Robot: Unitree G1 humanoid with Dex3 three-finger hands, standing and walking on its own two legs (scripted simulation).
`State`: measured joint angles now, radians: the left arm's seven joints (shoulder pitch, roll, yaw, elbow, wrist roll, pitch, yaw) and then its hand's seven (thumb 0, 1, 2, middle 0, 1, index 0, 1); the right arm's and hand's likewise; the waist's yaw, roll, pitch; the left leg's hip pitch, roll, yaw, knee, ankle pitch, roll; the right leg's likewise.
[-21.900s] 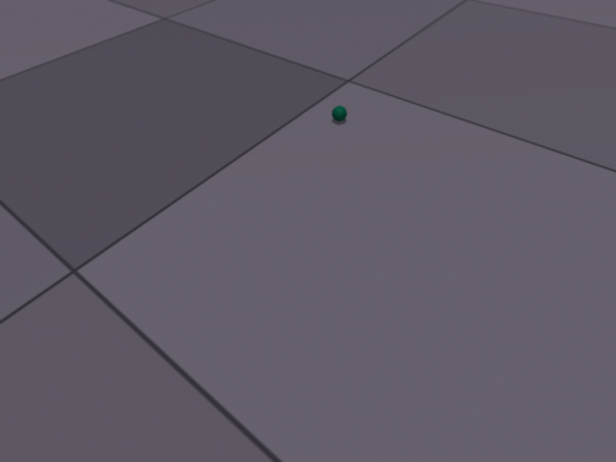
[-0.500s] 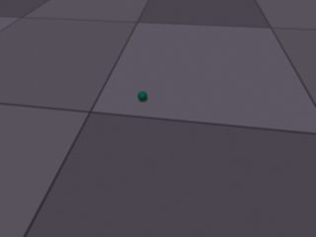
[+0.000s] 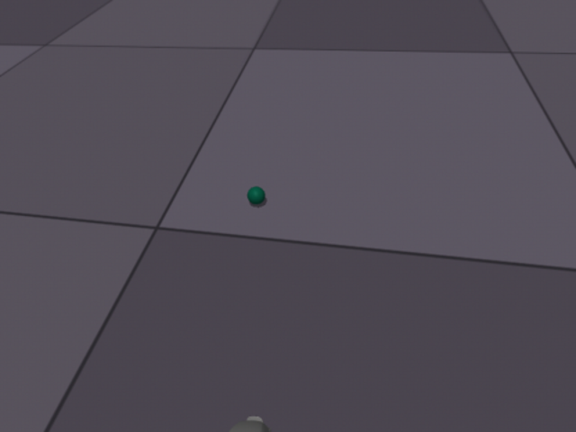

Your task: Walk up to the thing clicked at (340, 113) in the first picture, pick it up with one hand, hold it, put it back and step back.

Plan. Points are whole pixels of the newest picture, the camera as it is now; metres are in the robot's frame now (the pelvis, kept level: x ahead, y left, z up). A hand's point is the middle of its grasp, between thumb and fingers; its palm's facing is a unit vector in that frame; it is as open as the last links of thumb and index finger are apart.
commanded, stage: walk up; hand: left
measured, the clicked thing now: (256, 195) +1.30 +0.25 -0.73
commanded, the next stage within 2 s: none
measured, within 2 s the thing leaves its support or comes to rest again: neither
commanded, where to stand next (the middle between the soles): +0.88 +0.02 m, yaw -2 degrees
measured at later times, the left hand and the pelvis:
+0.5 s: hand (152, 330) +0.33 +0.29 -0.14, palm faces -0.11 -0.92 -0.38, open 7.4 cm; pelvis +0.25 +0.02 -0.01, yaw -2 degrees
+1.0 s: hand (168, 266) +0.50 +0.31 -0.17, palm faces -0.04 -0.92 -0.38, open 7.4 cm; pelvis +0.48 +0.03 -0.03, yaw -1 degrees
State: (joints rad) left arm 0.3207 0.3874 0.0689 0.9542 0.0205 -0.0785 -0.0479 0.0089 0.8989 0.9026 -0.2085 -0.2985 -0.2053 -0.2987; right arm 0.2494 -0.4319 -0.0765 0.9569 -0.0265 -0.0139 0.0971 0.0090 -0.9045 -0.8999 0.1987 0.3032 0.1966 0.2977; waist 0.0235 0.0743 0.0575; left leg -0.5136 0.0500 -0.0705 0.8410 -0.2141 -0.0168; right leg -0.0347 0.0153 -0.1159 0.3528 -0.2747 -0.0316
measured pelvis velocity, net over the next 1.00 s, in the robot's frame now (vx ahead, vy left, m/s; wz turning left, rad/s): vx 0.48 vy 0.03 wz -0.02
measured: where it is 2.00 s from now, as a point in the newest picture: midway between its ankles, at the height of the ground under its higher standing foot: (299, 285)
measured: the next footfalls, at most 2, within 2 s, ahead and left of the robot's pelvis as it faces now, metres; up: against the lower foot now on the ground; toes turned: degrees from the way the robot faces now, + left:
left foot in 0.14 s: +0.25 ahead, +0.15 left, +0.00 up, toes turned +5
right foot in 0.56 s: +0.42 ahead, -0.14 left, +0.00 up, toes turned -7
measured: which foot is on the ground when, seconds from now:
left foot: up 0.00-0.12, down 0.14-0.56, up 0.58-0.92, down 0.94-1.00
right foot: down 0.00-0.16, up 0.18-0.54, down 0.56-0.96, up 0.98-1.00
